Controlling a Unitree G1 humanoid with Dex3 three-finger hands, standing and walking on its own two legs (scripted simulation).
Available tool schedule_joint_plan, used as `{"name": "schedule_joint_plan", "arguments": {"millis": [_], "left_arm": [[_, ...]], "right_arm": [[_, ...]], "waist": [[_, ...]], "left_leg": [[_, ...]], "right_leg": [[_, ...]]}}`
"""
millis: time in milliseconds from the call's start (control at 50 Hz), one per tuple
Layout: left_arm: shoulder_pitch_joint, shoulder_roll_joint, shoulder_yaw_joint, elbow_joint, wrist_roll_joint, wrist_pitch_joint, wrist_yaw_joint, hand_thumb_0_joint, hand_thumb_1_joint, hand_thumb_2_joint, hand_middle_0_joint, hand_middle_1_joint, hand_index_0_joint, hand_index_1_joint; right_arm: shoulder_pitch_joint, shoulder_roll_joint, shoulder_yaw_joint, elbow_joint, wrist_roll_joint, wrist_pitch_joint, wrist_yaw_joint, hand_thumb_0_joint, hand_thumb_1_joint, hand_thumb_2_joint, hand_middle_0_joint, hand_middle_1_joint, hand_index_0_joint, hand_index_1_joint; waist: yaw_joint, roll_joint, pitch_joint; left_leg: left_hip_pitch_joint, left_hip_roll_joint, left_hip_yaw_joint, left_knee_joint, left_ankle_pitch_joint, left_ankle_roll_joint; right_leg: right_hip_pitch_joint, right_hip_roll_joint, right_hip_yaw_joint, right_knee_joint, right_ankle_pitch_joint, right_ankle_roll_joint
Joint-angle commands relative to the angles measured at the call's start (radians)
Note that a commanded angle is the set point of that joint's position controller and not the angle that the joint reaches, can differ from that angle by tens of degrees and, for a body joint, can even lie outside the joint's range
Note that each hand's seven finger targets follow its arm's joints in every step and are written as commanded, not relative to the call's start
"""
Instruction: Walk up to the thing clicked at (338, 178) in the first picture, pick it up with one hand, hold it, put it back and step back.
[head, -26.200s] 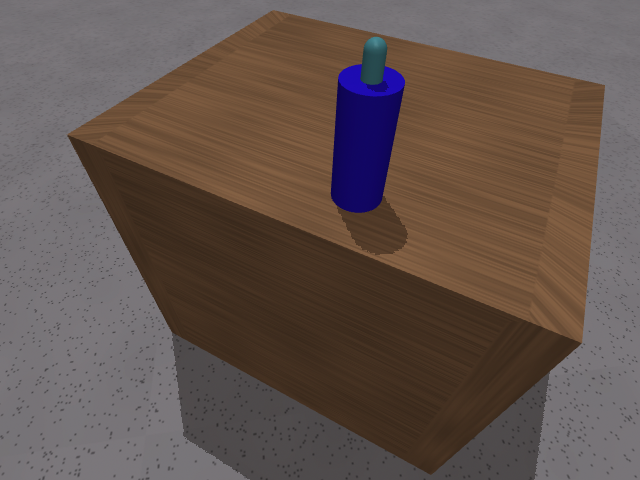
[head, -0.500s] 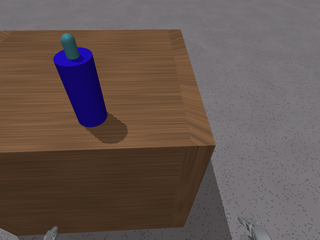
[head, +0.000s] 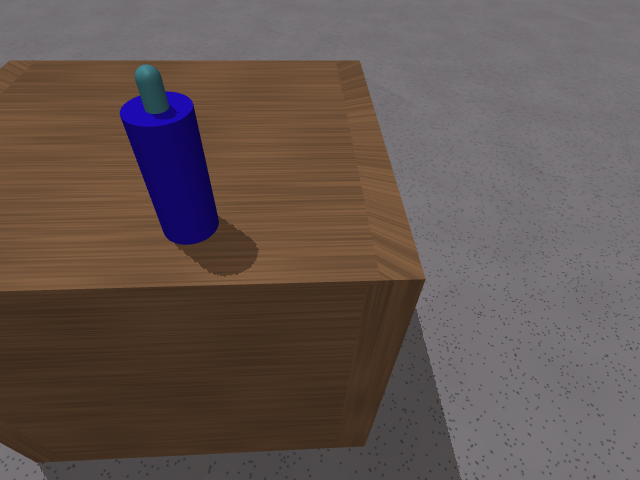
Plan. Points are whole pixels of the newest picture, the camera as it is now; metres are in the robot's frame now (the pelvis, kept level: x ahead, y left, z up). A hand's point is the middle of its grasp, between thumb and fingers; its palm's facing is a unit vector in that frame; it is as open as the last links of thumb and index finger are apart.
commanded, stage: home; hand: left
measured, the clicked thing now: (172, 158) +0.51 +0.19 +0.15
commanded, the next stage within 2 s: stand in 1.02 s
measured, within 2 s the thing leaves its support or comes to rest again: neither
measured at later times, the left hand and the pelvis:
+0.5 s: hand out of the picture +0.08 +0.26 -0.15, palm faces -0.04 -0.93 -0.36, open 17.6 cm; pelvis +0.01 +0.00 +0.00, yaw +0 degrees
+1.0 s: hand out of the picture +0.09 +0.26 -0.15, palm faces -0.05 -0.93 -0.36, open 17.6 cm; pelvis +0.02 +0.00 +0.00, yaw +0 degrees
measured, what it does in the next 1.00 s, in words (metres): stands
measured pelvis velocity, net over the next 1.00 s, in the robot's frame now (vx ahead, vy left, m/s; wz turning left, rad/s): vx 0.02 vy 0.00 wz -0.01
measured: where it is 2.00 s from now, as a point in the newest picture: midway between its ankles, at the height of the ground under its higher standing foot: outside the picture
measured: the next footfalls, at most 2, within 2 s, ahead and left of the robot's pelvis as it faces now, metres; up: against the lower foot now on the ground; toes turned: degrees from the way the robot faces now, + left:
none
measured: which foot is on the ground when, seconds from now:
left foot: down 0.00-1.00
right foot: down 0.00-1.00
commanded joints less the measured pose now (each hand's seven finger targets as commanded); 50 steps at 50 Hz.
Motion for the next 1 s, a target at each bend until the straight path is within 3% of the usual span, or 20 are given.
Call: {"name": "schedule_joint_plan", "arguments": {"millis": [0, 40, 120, 200, 300, 400, 460, 580, 700, 840, 980], "left_arm": [[-0.041, 0.220, 0.045, -0.045, -0.003, -0.021, 0.016, 0.000, -0.599, 0.026, -0.044, -0.042, -0.043, -0.043], [-0.050, 0.223, 0.045, -0.041, -0.003, -0.024, 0.016, 0.000, -0.595, 0.028, -0.044, -0.043, -0.044, -0.043], [-0.060, 0.212, 0.045, -0.032, -0.005, -0.020, 0.015, 0.000, -0.601, 0.026, -0.044, -0.042, -0.043, -0.043], [-0.077, 0.208, 0.042, -0.032, -0.005, -0.024, 0.017, 0.000, -0.606, 0.022, -0.043, -0.041, -0.042, -0.042], [-0.090, 0.206, 0.042, -0.024, -0.006, -0.022, 0.020, 0.000, -0.606, 0.022, -0.043, -0.041, -0.042, -0.042], [-0.093, 0.205, 0.043, -0.021, -0.005, -0.022, 0.019, 0.000, -0.611, 0.018, -0.042, -0.040, -0.042, -0.041], [-0.102, 0.207, 0.045, -0.018, -0.003, -0.018, 0.019, 0.000, -0.595, 0.029, -0.044, -0.043, -0.044, -0.044], [-0.104, 0.201, 0.045, -0.018, -0.005, -0.023, 0.019, 0.000, -0.611, 0.019, -0.042, -0.041, -0.042, -0.041], [-0.116, 0.200, 0.047, -0.020, -0.007, -0.022, 0.021, 0.000, -0.609, 0.021, -0.043, -0.041, -0.042, -0.042], [-0.108, 0.202, 0.048, -0.016, -0.004, -0.020, 0.021, 0.000, -0.583, 0.036, -0.046, -0.046, -0.045, -0.046], [-0.117, 0.202, 0.052, -0.020, -0.006, -0.017, 0.019, 0.000, -0.611, 0.019, -0.043, -0.042, -0.042, -0.042]], "right_arm": [[-0.061, -0.216, -0.040, -0.066, 0.005, -0.031, -0.020, 0.000, -0.895, -0.902, 0.201, 0.301, 0.201, 0.301], [-0.058, -0.211, -0.039, -0.062, 0.010, -0.032, -0.020, 0.000, -0.895, -0.902, 0.201, 0.301, 0.201, 0.301], [-0.057, -0.216, -0.037, -0.052, 0.012, -0.032, -0.023, 0.000, -0.895, -0.902, 0.201, 0.301, 0.201, 0.301], [-0.073, -0.216, -0.035, -0.048, 0.015, -0.036, -0.026, 0.000, -0.895, -0.902, 0.201, 0.301, 0.201, 0.301], [-0.082, -0.213, -0.033, -0.042, 0.017, -0.034, -0.029, 0.000, -0.895, -0.902, 0.201, 0.301, 0.201, 0.301], [-0.092, -0.216, -0.033, -0.033, 0.014, -0.032, -0.030, 0.000, -0.895, -0.902, 0.201, 0.301, 0.201, 0.301], [-0.104, -0.216, -0.034, -0.031, 0.014, -0.030, -0.031, 0.000, -0.895, -0.902, 0.201, 0.301, 0.201, 0.301], [-0.116, -0.218, -0.037, -0.029, 0.016, -0.036, -0.030, 0.000, -0.895, -0.902, 0.201, 0.301, 0.201, 0.301], [-0.117, -0.216, -0.037, -0.024, 0.016, -0.035, -0.032, 0.000, -0.895, -0.902, 0.201, 0.301, 0.201, 0.301], [-0.121, -0.217, -0.040, -0.016, 0.015, -0.028, -0.030, 0.000, -0.895, -0.902, 0.201, 0.301, 0.201, 0.301], [-0.118, -0.214, -0.039, -0.016, 0.014, -0.031, -0.032, 0.000, -0.896, -0.902, 0.201, 0.301, 0.201, 0.301]], "waist": [[0.011, 0.026, 0.021], [0.006, 0.001, 0.009], [0.003, 0.016, 0.018], [0.001, 0.007, -0.031], [-0.001, -0.012, -0.048], [0.001, -0.006, -0.033], [-0.001, 0.000, -0.006], [0.000, 0.000, -0.056], [0.000, -0.002, -0.055], [-0.002, -0.005, -0.015], [-0.001, 0.001, -0.023]], "left_leg": [[-0.069, 0.097, -0.132, -0.136, -0.189, 0.041], [-0.039, 0.089, -0.119, -0.115, -0.137, 0.039], [-0.041, 0.096, -0.127, -0.122, -0.141, 0.039], [0.013, 0.103, -0.115, -0.101, -0.008, 0.038], [0.046, 0.109, -0.105, -0.094, 0.050, 0.035], [0.042, 0.107, -0.099, -0.101, 0.040, 0.031], [0.036, 0.105, -0.100, -0.116, -0.025, 0.028], [0.069, 0.116, -0.096, -0.101, 0.089, 0.029], [0.068, 0.116, -0.091, -0.103, 0.122, 0.026], [0.061, 0.110, -0.090, -0.116, 0.016, 0.026], [0.051, 0.111, -0.088, -0.131, 0.019, 0.024]], "right_leg": [[-0.007, -0.083, 0.104, -0.105, -0.124, -0.041], [-0.017, -0.092, 0.113, -0.119, -0.123, -0.042], [-0.013, -0.091, 0.105, -0.117, -0.102, -0.040], [0.017, -0.102, 0.105, -0.112, 0.025, -0.039], [0.035, -0.106, 0.096, -0.108, 0.087, -0.036], [0.036, -0.105, 0.096, -0.123, 0.086, -0.030], [0.005, -0.100, 0.094, -0.132, 0.014, -0.030], [0.054, -0.108, 0.094, -0.117, 0.128, -0.031], [0.066, -0.110, 0.089, -0.117, 0.157, -0.026], [0.029, -0.107, 0.093, -0.147, 0.065, -0.028], [0.043, -0.105, 0.092, -0.139, 0.062, -0.031]]}}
